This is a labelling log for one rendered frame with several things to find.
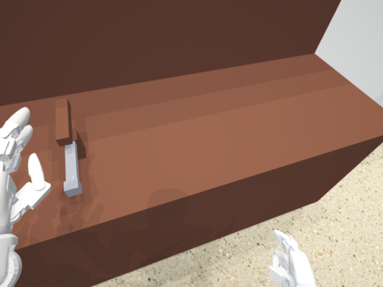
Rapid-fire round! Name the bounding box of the counter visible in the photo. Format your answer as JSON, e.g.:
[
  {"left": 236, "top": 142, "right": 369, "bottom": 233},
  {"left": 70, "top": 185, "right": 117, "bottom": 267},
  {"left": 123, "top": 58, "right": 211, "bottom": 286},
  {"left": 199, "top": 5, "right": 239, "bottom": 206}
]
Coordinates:
[{"left": 0, "top": 0, "right": 383, "bottom": 287}]

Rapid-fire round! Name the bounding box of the robot left hand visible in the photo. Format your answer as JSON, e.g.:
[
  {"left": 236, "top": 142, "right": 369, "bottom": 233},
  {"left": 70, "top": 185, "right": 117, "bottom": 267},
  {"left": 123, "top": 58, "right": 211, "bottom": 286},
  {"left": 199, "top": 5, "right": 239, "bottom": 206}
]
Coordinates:
[{"left": 0, "top": 107, "right": 51, "bottom": 234}]

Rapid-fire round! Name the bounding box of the tap lever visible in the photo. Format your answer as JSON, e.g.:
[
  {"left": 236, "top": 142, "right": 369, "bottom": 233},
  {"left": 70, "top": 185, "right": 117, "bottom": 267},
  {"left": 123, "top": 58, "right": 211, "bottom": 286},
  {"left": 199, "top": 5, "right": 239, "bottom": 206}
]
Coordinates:
[{"left": 63, "top": 141, "right": 82, "bottom": 197}]

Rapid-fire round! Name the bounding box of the left robot forearm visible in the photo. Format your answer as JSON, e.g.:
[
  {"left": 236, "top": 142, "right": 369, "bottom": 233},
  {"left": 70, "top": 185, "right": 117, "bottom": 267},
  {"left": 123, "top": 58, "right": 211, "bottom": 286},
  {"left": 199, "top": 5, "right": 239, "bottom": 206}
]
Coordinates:
[{"left": 0, "top": 234, "right": 22, "bottom": 287}]

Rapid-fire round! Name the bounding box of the robot right hand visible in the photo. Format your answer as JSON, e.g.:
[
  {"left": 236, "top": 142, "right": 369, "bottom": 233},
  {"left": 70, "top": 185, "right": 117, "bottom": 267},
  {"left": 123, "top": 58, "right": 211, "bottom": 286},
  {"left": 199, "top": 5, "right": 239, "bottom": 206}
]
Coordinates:
[{"left": 269, "top": 230, "right": 316, "bottom": 287}]

